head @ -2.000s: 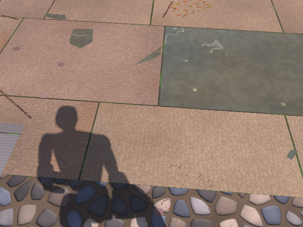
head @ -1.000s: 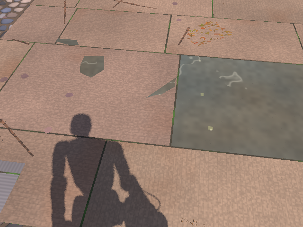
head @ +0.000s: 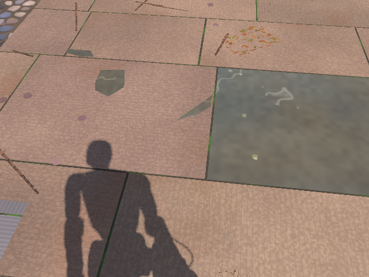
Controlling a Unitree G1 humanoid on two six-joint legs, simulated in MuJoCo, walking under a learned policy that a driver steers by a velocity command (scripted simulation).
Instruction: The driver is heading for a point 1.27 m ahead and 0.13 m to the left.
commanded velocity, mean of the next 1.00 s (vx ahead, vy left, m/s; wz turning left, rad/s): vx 0.01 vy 0.00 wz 0.00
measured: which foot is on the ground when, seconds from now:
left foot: down 0.00-1.00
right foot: down 0.00-1.00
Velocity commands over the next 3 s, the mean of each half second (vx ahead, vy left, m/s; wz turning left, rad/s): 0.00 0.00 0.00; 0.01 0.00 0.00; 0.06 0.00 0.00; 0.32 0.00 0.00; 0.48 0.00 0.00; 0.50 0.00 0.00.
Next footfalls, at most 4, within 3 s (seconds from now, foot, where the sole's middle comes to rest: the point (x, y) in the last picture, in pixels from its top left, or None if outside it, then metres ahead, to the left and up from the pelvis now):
1.86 left None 0.23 0.15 -0.78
2.40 right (200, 264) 0.58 -0.02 -0.78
2.96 left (156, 192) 0.89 0.16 -0.78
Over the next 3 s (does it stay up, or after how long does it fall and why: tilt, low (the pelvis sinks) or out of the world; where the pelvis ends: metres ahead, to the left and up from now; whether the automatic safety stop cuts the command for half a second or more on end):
stays up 0.74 0.08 -0.02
